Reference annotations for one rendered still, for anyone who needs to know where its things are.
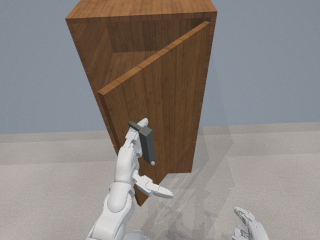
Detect handle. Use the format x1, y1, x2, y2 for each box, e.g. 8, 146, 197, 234
128, 121, 156, 164

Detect cupboard door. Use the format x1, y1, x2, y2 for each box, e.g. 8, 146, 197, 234
97, 21, 211, 207

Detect left robot hand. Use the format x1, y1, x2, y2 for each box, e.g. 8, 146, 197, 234
114, 118, 173, 199

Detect right robot hand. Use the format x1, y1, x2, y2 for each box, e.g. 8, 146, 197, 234
232, 206, 270, 240

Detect robot left forearm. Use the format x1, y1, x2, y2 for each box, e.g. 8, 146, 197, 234
85, 181, 135, 240

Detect robot left shin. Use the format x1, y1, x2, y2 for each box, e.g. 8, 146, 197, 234
133, 230, 143, 234

